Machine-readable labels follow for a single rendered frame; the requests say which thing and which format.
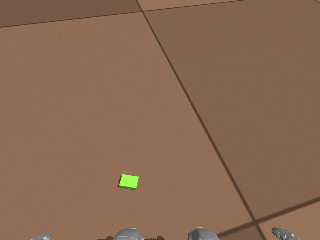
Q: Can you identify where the right robot hand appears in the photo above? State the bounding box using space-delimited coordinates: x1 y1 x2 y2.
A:
271 227 300 240

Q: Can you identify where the small box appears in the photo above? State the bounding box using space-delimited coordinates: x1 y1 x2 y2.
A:
119 174 139 190

